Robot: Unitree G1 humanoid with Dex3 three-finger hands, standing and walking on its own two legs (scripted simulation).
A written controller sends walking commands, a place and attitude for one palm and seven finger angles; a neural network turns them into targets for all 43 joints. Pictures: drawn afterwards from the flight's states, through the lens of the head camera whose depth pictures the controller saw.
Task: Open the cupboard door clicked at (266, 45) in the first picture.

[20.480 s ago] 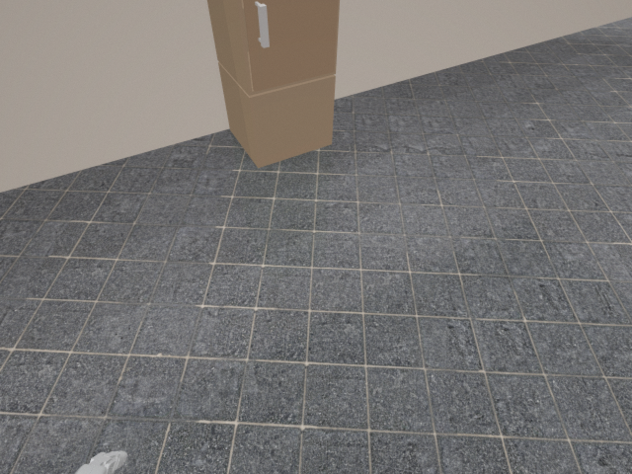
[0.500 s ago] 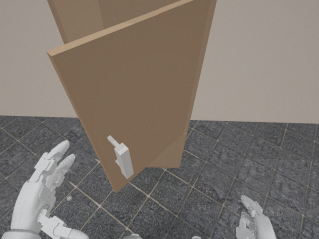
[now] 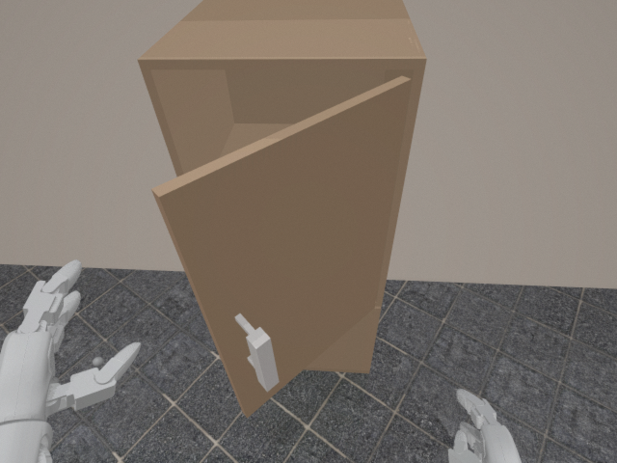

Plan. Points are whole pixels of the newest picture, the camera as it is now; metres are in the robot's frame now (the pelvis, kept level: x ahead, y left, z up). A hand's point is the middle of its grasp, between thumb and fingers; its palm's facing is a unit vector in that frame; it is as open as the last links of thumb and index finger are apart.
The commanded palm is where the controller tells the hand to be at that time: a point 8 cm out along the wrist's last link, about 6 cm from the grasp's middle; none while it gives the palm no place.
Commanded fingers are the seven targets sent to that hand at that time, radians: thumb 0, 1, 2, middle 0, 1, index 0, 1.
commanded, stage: draw the hand back to the body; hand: left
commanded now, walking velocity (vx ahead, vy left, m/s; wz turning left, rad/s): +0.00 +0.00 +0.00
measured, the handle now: (255, 351) +0.30 +0.13 -0.07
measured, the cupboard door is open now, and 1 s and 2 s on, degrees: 46 46 46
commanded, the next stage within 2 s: step back with the hand held close in 0.56 s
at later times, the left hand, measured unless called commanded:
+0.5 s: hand (75, 347) +0.18 +0.25 +0.16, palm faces +0.43 -0.81 -0.39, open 7.5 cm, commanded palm +0.13 +0.28 +0.18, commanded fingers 0.00 0.90 0.90 -0.20 -0.30 -0.20 -0.30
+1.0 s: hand (66, 353) +0.17 +0.25 +0.16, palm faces +0.32 -0.80 -0.51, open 7.4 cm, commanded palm +0.11 +0.30 +0.18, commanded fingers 0.00 0.90 0.90 -0.20 -0.30 -0.20 -0.30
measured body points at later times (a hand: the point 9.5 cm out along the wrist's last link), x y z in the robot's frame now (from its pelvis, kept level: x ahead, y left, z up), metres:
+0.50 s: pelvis -0.02 -0.01 +0.01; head -0.04 -0.03 +0.46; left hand +0.15 +0.29 +0.18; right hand +0.16 -0.24 -0.07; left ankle -0.03 +0.10 -0.73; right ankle -0.01 -0.13 -0.73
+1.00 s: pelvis -0.04 +0.00 +0.01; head -0.02 -0.01 +0.46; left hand +0.15 +0.29 +0.18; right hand +0.13 -0.25 -0.07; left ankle -0.03 +0.10 -0.73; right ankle -0.01 -0.13 -0.73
